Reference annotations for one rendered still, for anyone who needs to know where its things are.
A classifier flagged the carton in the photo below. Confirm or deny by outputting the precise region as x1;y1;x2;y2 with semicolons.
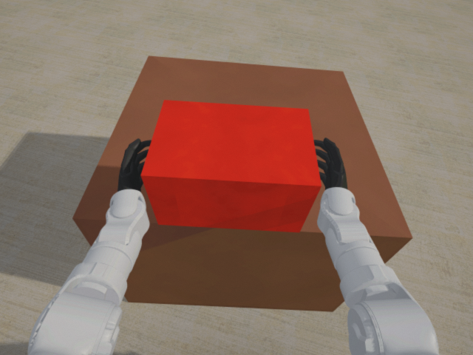
141;100;321;232

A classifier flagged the pedestal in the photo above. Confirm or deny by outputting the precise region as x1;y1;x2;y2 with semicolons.
72;56;412;312

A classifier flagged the right robot hand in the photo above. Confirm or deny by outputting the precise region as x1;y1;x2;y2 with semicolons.
314;138;347;190

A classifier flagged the robot right upper arm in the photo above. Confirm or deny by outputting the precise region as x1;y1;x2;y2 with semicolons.
347;298;439;355

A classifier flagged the right robot forearm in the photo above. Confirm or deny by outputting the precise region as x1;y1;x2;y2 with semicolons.
317;187;439;353

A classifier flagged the left robot hand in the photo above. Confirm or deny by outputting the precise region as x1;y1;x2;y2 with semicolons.
118;138;152;192

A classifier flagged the robot left upper arm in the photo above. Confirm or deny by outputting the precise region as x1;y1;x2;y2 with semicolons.
29;291;123;355

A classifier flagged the left robot forearm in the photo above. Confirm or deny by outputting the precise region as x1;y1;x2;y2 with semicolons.
28;189;149;355

